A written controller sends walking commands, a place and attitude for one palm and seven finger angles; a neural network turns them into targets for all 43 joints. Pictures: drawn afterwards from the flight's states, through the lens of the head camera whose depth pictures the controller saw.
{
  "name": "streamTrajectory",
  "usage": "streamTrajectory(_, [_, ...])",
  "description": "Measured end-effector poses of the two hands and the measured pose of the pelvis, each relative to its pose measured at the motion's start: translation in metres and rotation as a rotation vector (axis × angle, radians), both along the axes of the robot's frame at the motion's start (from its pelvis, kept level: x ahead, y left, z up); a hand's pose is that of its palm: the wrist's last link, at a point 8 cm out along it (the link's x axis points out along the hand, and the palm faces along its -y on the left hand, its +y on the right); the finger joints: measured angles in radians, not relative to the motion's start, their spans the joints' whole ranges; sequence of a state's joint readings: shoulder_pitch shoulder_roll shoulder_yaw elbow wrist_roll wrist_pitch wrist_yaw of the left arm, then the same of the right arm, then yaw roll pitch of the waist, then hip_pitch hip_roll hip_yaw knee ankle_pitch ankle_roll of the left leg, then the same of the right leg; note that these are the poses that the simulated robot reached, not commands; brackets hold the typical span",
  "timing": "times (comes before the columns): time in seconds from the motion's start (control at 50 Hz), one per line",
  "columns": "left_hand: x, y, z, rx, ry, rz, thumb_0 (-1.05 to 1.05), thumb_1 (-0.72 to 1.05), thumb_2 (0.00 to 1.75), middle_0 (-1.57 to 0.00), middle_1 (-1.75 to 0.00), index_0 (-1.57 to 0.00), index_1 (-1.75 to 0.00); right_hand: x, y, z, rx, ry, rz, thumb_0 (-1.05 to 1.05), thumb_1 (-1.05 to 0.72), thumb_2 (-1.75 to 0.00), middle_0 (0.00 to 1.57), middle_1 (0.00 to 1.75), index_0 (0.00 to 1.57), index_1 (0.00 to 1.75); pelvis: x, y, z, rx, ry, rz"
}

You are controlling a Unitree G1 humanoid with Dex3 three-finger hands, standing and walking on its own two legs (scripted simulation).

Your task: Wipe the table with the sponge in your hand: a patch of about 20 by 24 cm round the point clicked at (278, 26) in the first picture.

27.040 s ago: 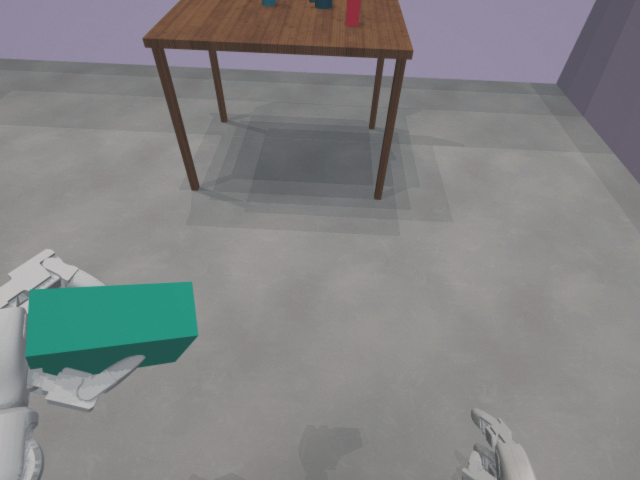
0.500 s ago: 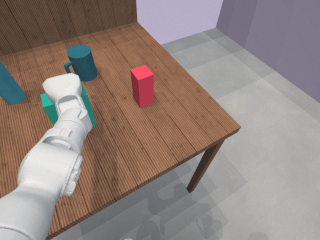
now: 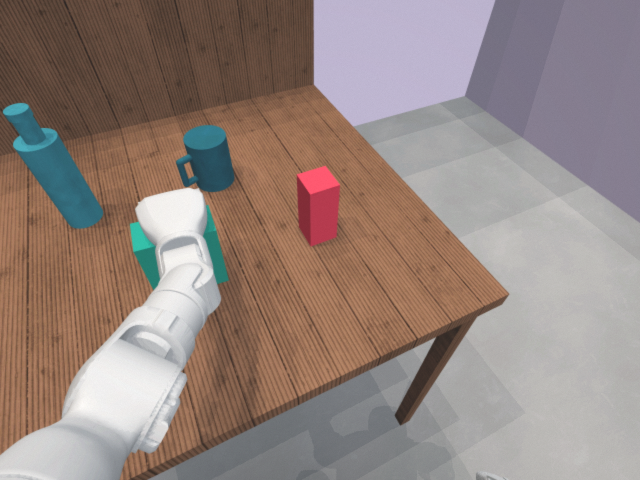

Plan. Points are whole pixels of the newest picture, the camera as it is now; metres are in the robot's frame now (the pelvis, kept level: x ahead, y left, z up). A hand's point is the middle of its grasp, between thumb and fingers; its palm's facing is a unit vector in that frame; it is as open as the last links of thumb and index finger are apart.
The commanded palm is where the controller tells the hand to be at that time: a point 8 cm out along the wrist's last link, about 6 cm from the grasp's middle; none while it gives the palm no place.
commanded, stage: wipe back along the third lane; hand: left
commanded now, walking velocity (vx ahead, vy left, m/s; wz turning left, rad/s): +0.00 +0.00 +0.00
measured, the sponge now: (186, 263) +0.42 +0.22 +0.00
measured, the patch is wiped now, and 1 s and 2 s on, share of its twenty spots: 1.00 1.00 1.00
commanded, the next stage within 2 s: slide back across to the middle lane in 1.18 s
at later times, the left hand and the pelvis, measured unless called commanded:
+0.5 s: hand (190, 271) +0.37 +0.19 +0.05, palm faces -0.01 -0.03 -1.00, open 9.3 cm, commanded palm +0.33 +0.17 +0.08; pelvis +0.02 -0.01 +0.01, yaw +2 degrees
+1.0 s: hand (202, 301) +0.33 +0.16 +0.05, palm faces +0.01 -0.02 -1.00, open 9.3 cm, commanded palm +0.28 +0.14 +0.07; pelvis +0.00 -0.03 +0.01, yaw +1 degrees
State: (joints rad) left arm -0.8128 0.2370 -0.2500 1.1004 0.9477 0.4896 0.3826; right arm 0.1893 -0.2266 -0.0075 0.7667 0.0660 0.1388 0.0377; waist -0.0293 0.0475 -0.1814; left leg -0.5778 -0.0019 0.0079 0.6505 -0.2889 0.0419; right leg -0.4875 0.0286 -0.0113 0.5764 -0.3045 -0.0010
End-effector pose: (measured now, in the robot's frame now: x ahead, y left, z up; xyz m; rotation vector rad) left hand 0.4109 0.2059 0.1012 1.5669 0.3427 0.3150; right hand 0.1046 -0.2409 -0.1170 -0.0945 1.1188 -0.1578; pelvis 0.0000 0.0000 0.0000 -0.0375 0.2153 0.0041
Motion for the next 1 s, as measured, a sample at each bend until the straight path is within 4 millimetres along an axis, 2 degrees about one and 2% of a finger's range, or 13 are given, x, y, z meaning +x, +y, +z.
streamTrajectory(0.14, [-0.013,-0.005,0.001,-0.012,-0.012,0.001,0.0,-0.43,1.09,-0.78,-1.4,-0.78,-1.41,0.055,0.01,0.013,0.021,-0.084,0.067,0.01,-0.91,-0.9,0.2,0.3,0.2,0.3,0.012,-0.002,0.004,0.006,-0.03,0.01])
streamTrajectory(0.24, [-0.024,-0.01,0.001,-0.02,-0.018,0.009,0.0,-0.43,1.09,-0.78,-1.41,-0.78,-1.41,0.087,0.015,0.023,0.031,-0.134,0.108,0.01,-0.91,-0.9,0.2,0.3,0.2,0.3,0.018,-0.005,0.006,0.01,-0.053,0.018])
streamTrajectory(0.34, [-0.036,-0.015,0.002,-0.027,-0.017,0.009,0.0,-0.43,1.09,-0.77,-1.41,-0.78,-1.42,0.11,0.019,0.032,0.038,-0.175,0.142,0.01,-0.91,-0.9,0.2,0.3,0.2,0.3,0.02,-0.007,0.007,0.015,-0.074,0.026])
streamTrajectory(0.42, [-0.046,-0.019,0.002,-0.036,-0.013,0.004,0.01,-0.43,1.09,-0.77,-1.41,-0.78,-1.42,0.121,0.02,0.038,0.042,-0.202,0.16,0.01,-0.91,-0.9,0.2,0.3,0.2,0.3,0.02,-0.01,0.008,0.018,-0.089,0.029])
streamTrajectory(0.56, [-0.062,-0.025,0.001,-0.044,-0.017,-0.008,0.01,-0.43,1.09,-0.77,-1.41,-0.78,-1.42,0.123,0.018,0.042,0.047,-0.228,0.171,0.01,-0.91,-0.9,0.2,0.3,0.2,0.3,0.016,-0.015,0.008,0.023,-0.11,0.027])
streamTrajectory(0.86, [-0.089,-0.04,0.0,-0.042,-0.021,-0.021,0.01,-0.42,1.09,-0.77,-1.42,-0.77,-1.42,0.095,0.004,0.034,0.062,-0.22,0.141,0.01,-0.91,-0.9,0.2,0.3,0.2,0.3,0.002,-0.024,0.007,0.031,-0.144,0.021])
streamTrajectory(1.0, [-0.102,-0.048,0.0,-0.041,-0.032,-0.036,0.01,-0.42,1.09,-0.77,-1.42,-0.77,-1.43,0.09,-0.001,0.035,0.073,-0.236,0.136,0.01,-0.91,-0.9,0.2,0.3,0.2,0.3,-0.002,-0.028,0.007,0.034,-0.158,0.017])
